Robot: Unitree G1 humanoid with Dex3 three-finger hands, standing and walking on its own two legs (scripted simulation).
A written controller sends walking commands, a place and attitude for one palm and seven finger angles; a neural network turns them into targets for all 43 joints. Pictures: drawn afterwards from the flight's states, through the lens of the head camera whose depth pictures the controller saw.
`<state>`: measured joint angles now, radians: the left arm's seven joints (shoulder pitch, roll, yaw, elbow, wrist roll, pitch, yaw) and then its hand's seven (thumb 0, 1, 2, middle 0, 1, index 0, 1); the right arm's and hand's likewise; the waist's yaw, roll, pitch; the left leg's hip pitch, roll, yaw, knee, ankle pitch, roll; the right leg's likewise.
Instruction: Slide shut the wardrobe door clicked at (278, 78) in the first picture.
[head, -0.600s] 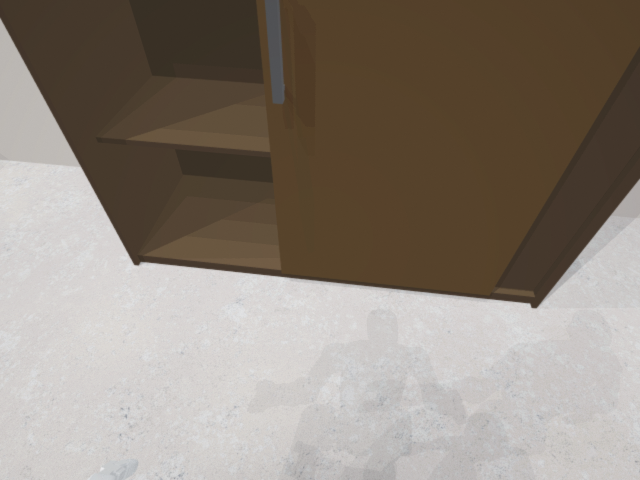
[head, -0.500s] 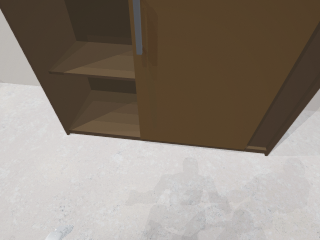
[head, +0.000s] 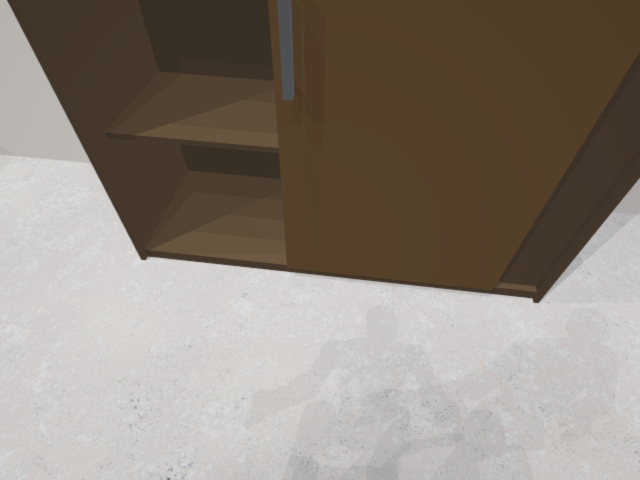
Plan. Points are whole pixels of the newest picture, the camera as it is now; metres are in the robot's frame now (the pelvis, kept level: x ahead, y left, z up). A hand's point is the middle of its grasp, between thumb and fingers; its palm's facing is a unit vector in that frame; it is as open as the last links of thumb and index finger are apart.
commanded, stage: stand and wait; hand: right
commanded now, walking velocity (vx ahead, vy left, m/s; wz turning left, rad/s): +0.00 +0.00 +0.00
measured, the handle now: (288, 39) +0.94 +0.12 +0.14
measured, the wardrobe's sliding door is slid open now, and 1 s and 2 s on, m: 0.59 0.59 0.59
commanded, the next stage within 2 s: look at it before walking up in 0.22 s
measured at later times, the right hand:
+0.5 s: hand out of the picture +0.09 -0.24 -0.15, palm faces -0.04 +0.94 -0.33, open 7.4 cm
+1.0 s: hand out of the picture +0.08 -0.25 -0.15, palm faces -0.03 +0.94 -0.34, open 7.4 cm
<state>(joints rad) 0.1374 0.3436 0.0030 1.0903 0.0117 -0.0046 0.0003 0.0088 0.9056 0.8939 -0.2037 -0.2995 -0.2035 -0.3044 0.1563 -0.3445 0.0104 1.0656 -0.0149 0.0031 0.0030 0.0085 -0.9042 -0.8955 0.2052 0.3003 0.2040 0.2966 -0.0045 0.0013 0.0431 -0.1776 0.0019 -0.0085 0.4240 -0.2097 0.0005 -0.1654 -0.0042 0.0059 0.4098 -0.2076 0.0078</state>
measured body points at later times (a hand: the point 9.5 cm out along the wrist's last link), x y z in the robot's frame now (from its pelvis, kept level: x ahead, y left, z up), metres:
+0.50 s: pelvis +0.00 +0.00 +0.00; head +0.01 +0.00 +0.45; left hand +0.08 +0.30 -0.13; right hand +0.09 -0.29 -0.13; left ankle +0.01 +0.12 -0.74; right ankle +0.01 -0.13 -0.74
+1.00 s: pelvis +0.01 +0.00 +0.00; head +0.01 +0.00 +0.45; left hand +0.09 +0.30 -0.13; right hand +0.08 -0.30 -0.13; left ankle +0.01 +0.12 -0.74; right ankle +0.01 -0.13 -0.74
